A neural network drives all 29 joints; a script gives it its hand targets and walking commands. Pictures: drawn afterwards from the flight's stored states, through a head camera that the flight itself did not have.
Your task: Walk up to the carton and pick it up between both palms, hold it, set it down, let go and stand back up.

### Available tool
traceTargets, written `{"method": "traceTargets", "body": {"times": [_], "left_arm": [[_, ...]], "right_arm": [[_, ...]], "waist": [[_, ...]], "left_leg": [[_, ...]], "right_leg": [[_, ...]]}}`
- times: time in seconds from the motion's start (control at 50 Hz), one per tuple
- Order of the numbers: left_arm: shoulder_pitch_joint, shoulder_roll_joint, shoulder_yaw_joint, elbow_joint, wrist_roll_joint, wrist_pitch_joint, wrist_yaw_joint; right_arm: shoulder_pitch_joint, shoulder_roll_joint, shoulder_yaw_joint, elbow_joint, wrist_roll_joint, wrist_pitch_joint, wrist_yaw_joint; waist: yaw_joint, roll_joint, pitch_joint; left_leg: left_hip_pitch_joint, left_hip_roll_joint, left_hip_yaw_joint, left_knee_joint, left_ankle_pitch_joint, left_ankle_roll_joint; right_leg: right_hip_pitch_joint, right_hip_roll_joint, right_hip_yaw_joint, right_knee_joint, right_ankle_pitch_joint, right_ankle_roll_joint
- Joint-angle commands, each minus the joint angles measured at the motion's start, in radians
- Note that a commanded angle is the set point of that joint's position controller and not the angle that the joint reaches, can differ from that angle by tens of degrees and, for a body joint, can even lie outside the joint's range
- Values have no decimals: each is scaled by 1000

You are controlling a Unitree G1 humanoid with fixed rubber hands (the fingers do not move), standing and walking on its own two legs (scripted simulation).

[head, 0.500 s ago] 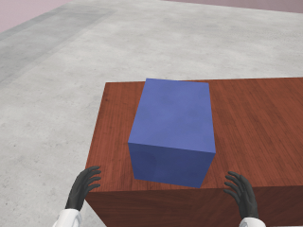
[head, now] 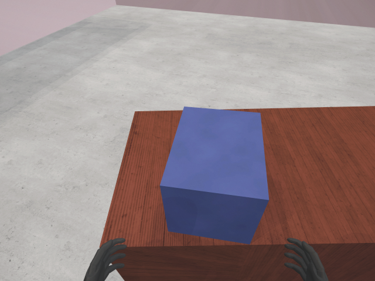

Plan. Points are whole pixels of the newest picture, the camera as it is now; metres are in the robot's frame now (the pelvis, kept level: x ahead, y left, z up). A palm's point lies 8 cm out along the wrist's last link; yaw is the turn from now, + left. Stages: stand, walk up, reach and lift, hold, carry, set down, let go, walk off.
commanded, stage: set down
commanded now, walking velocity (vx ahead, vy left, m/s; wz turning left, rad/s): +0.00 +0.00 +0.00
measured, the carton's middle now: (214, 171) +0.45 -0.05 -0.04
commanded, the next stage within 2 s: let go in 0.80 s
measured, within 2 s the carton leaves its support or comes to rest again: neither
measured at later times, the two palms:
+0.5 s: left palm out of the picture +0.16 +0.23 -0.05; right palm out of the picture +0.16 -0.21 -0.07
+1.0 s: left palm out of the picture +0.16 +0.22 -0.07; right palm out of the picture +0.15 -0.24 -0.07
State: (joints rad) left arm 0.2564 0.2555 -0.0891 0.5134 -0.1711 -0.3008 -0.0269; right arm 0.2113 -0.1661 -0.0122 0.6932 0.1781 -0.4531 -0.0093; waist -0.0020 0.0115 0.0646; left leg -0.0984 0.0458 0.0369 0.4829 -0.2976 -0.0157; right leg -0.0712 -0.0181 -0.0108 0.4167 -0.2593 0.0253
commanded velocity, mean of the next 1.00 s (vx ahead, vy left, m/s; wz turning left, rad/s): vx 0.00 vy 0.00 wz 0.00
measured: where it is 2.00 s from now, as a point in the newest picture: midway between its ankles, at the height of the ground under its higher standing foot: outside the picture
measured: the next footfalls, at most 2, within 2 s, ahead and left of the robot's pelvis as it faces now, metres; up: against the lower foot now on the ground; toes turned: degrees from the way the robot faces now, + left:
none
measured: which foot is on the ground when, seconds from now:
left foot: down 0.00-1.00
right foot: down 0.00-1.00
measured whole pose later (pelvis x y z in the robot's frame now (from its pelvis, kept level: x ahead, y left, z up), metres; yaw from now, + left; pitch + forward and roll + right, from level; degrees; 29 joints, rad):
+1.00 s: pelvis +0.00 -0.01 +0.01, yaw -1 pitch -4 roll +0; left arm 0.18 0.21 0.02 0.52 -0.02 0.10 -0.01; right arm 0.16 -0.18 -0.03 0.74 -0.01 -0.23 0.00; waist 0.01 0.01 0.08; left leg -0.06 0.05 0.06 0.36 -0.23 -0.03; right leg -0.06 -0.01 0.01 0.34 -0.21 0.02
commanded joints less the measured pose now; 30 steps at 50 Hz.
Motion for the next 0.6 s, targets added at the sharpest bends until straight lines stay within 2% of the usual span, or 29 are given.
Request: {"method": "traceTargets", "body": {"times": [0.0, 0.02, 0.04, 0.06, 0.08, 0.1, 0.12, 0.14, 0.16, 0.18, 0.2, 0.22, 0.24, 0.26, 0.28, 0.3, 0.32, 0.36, 0.38, 0.4, 0.42, 0.44, 0.46, 0.48, 0.52, 0.54, 0.56, 0.58], "left_arm": [[-54, 94, 69, -143, 5, 3, 3], [-61, 98, 67, -80, 21, 22, 1], [-60, 114, 79, -115, 16, 24, -7], [-61, 113, 77, -135, 22, 20, -6], [-90, 98, 77, -52, 39, 47, -3], [-67, 100, 89, -137, 24, 37, -1], [-91, 86, 71, -50, 56, 64, 4], [-90, 109, 87, -80, 33, 70, -7], [-80, 96, 86, -106, 34, 67, -1], [-97, 99, 84, -45, 43, 89, -6], [-110, 97, 89, -91, 43, 95, 1], [-107, 81, 79, -59, 49, 110, 4], [-114, 95, 91, -66, 51, 119, -3], [-113, 79, 90, -57, 65, 134, -1], [-138, 80, 89, -39, 70, 154, 1], [-125, 80, 98, -62, 76, 164, 3], [-122, 86, 103, -85, 69, 162, 3], [-131, 72, 109, -83, 95, 187, 16], [-117, 58, 108, -42, 115, 215, 16], [-126, 75, 123, -141, 88, 197, 16], [-103, 63, 113, -89, 103, 209, 14], [-120, 50, 114, -70, 114, 231, 16], [-122, 45, 113, -91, 114, 239, 19], [-114, 43, 111, -73, 119, 257, 17], [-132, 41, 111, -65, 125, 292, 20], [-133, 30, 114, -70, 136, 309, 21], [-134, 35, 113, -135, 123, 301, 23], [-130, 37, 116, -104, 136, 311, 26]], "right_arm": [[-72, -62, -25, -167, -28, -10, -11], [-55, -58, -21, -103, -32, 8, -14], [-47, -48, -18, -138, -39, 12, -21], [-59, -55, -20, -158, -33, 8, -22], [-80, -72, -28, -58, -51, 32, -12], [-79, -56, -32, -160, -52, 23, -16], [-103, -79, -36, -56, -61, 48, -7], [-94, -52, -43, -135, -75, 53, -22], [-87, -46, -33, -152, -65, 51, -21], [-94, -50, -32, -79, -77, 71, -22], [-108, -66, -44, -130, -83, 68, -20], [-101, -53, -38, -77, -89, 83, -13], [-91, -37, -46, -110, -106, 89, -20], [-108, -52, -44, -97, -109, 98, -18], [-124, -57, -49, -56, -125, 114, -13], [-103, -51, -48, -80, -126, 117, -11], [-100, -40, -35, -121, -117, 113, -15], [-126, -72, -49, -84, -135, 122, -3], [-122, -76, -42, -32, -139, 139, 3], [-103, -63, -42, -143, -134, 120, -3], [-89, -57, -34, -87, -130, 126, -8], [-118, -76, -39, -69, -139, 137, -2], [-105, -80, -52, -72, -146, 140, -2], [-107, -77, -42, -57, -153, 153, -1], [-120, -88, -53, -40, -166, 173, 5], [-128, -94, -59, -40, -172, 182, 5], [-101, -86, -55, -92, -167, 175, 1], [-96, -79, -49, -62, -170, 181, 5]], "waist": [[-2, -3, -75], [-3, 14, -42], [7, -7, -58], [7, -4, -66], [-10, 15, -37], [14, -16, -67], [-2, 30, -35], [0, -20, -59], [25, -10, -64], [0, 11, -35], [6, 13, -62], [-3, 27, -42], [2, 4, -52], [4, 28, -40], [-4, 26, -41], [11, 13, -45], [11, 0, -53], [24, 30, -78], [17, 23, -48], [29, -20, -103], [11, 18, -69], [16, 31, -59], [4, 25, -67], [17, 26, -52], [15, 19, -23], [9, 25, -31], [12, 10, -52], [12, 12, -56]], "left_leg": [[36, -70, 12, -64, 278, -35], [50, -76, 7, -72, 259, -29], [49, -77, 10, -77, 263, -27], [57, -72, 7, -79, 271, -29], [60, -73, 7, -89, 246, -31], [42, -70, 13, -89, 246, -26], [54, -69, 9, -101, 228, -35], [46, -69, 19, -101, 208, -26], [52, -66, 16, -108, 225, -23], [68, -74, 18, -108, 213, -26], [47, -61, 15, -115, 243, -33], [64, -66, 21, -117, 229, -35], [63, -65, 22, -119, 226, -29], [64, -60, 18, -126, 243, -36], [60, -63, 21, -126, 242, -41], [68, -59, 20, -131, 260, -36], [74, -59, 23, -129, 269, -32], [100, -57, 22, -128, 320, -44], [103, -61, 26, -131, 323, -46], [93, -59, 33, -126, 339, -41], [101, -61, 33, -132, 333, -38], [106, -57, 25, -136, 337, -47], [112, -54, 27, -141, 342, -46], [112, -53, 32, -134, 336, -45], [102, -47, 30, -153, 304, -45], [106, -48, 29, -156, 300, -43], [99, -45, 32, -152, 312, -38], [106, -49, 31, -151, 324, -39]], "right_leg": [[-38, 38, 19, -87, 209, -45], [-53, 41, 22, -81, 194, -44], [-41, 41, 20, -88, 205, -41], [-39, 39, 19, -83, 200, -43], [-65, 44, 15, -83, 172, -44], [-41, 36, 21, -102, 177, -43], [-68, 47, 10, -95, 125, -48], [-43, 39, 19, -107, 115, -45], [-41, 43, 21, -109, 133, -49], [-52, 43, 21, -105, 116, -45], [-34, 50, 11, -103, 115, -53], [-53, 53, 11, -113, 99, -55], [-46, 43, 14, -119, 105, -53], [-49, 47, 4, -119, 108, -53], [-53, 51, -2, -122, 110, -50], [-49, 50, -1, -123, 113, -52], [-41, 47, 4, -129, 131, -48], [-34, 58, -12, -127, 155, -51], [-40, 59, -7, -135, 158, -50], [-19, 56, -11, -131, 199, -39], [-21, 53, 1, -131, 207, -44], [-25, 62, -16, -131, 181, -44], [-29, 70, -18, -140, 165, -47], [-37, 64, -10, -148, 155, -48], [-48, 64, -19, -148, 112, -51], [-49, 68, -24, -154, 110, -53], [-29, 70, -21, -150, 130, -50], [-30, 69, -26, -144, 146, -49]]}}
